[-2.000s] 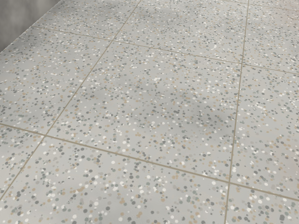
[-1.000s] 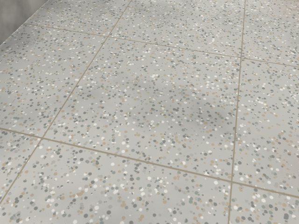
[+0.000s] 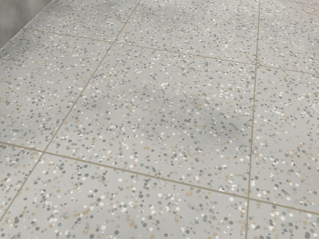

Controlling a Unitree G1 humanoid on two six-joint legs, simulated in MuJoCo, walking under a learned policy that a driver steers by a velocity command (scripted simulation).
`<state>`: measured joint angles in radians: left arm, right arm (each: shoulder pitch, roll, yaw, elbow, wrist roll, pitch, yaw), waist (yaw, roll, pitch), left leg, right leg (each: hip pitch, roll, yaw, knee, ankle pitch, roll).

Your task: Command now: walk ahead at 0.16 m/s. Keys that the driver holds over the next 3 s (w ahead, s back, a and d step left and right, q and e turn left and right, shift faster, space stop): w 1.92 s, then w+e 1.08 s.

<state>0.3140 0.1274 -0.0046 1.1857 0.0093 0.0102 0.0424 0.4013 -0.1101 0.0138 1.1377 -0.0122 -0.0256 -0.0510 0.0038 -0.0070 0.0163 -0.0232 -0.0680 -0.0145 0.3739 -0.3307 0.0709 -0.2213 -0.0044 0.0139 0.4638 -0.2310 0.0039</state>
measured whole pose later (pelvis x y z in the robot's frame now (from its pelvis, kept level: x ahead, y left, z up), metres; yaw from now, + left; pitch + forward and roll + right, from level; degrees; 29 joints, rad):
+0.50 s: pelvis +0.18 -0.08 +0.01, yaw +0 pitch +0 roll +0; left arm 0.41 0.15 0.04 1.08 0.02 -0.09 0.00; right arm 0.26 -0.19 -0.04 1.00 -0.03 -0.06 0.02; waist 0.00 0.03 0.02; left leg -0.52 0.07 0.03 1.09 -0.22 0.08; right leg -0.08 0.07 -0.10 0.31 -0.23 -0.09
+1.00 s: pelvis +0.47 -0.04 +0.00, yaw -1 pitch -1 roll +1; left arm 0.26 0.20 0.05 0.98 0.03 -0.06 -0.01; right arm 0.32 -0.19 -0.06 1.04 -0.01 -0.09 0.00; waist 0.00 -0.03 0.06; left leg -0.18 -0.08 0.12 0.35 -0.16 0.11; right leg -0.50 -0.07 0.00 1.13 -0.27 -0.08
